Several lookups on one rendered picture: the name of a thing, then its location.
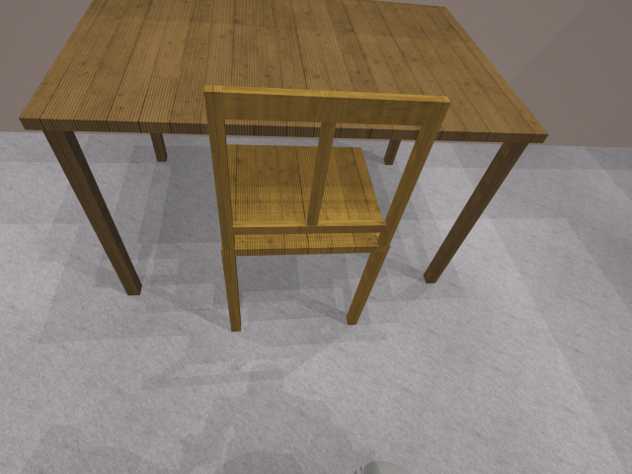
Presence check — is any chair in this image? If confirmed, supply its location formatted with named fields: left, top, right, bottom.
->
left=204, top=85, right=451, bottom=332

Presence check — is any table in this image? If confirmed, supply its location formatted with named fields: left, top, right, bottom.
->
left=19, top=0, right=549, bottom=295

